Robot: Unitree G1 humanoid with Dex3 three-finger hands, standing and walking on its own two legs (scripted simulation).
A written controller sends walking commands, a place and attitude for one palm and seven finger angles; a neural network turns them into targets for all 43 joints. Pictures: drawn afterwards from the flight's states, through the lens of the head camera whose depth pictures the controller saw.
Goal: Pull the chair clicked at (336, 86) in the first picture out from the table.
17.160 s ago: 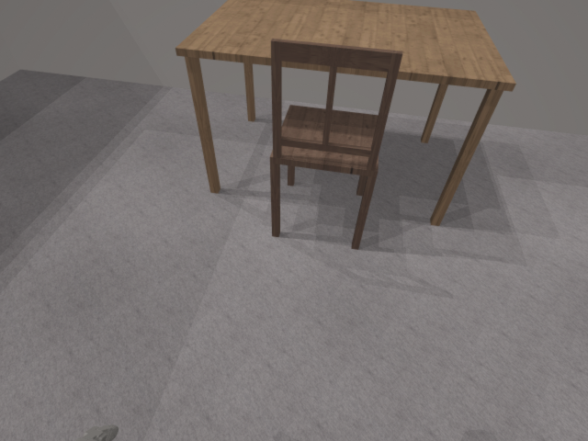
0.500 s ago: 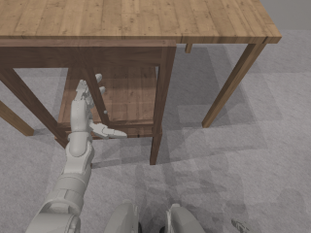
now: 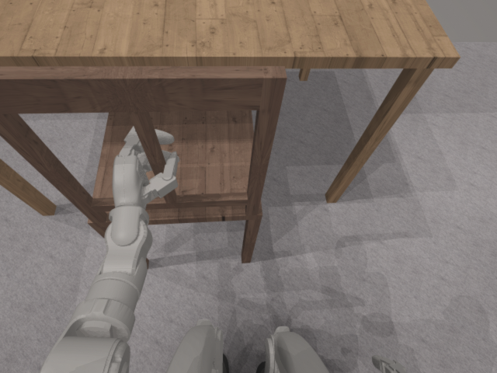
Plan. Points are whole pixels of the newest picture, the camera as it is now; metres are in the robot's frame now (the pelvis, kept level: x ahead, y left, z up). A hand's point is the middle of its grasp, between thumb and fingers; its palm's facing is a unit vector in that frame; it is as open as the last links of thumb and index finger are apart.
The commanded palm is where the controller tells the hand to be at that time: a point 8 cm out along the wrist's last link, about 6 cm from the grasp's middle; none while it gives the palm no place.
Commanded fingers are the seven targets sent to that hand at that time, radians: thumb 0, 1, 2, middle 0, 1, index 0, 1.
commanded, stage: hook a spindle and tug to test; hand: left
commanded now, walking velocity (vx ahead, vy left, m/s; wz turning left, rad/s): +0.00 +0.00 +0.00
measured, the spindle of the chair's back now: (158, 163) +0.45 +0.16 +0.01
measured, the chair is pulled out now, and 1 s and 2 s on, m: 0.00 0.04 0.17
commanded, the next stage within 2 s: step backward, pulling the chair out in 0.62 s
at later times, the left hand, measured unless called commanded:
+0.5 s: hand (170, 182) +0.41 +0.13 +0.03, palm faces +0.07 -1.00 +0.01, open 5.4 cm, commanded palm +0.36 +0.17 +0.02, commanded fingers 0.00 0.90 0.90 -0.50 -1.45 -0.50 -1.45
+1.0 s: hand (166, 191) +0.38 +0.13 +0.05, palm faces -0.01 -0.99 -0.13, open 5.4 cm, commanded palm +0.35 +0.18 +0.04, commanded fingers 0.00 0.90 0.90 -0.50 -1.45 -0.50 -1.45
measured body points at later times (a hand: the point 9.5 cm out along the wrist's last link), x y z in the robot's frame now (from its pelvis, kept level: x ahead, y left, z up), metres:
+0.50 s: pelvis +0.02 +0.01 +0.01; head +0.14 +0.02 +0.44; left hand +0.40 +0.18 +0.03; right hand +0.12 -0.25 -0.11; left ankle +0.02 +0.06 -0.63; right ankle -0.01 -0.09 -0.63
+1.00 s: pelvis +0.04 +0.01 +0.09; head +0.11 +0.01 +0.53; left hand +0.38 +0.18 +0.06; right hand +0.13 -0.24 -0.03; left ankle +0.02 +0.06 -0.63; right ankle +0.00 -0.09 -0.62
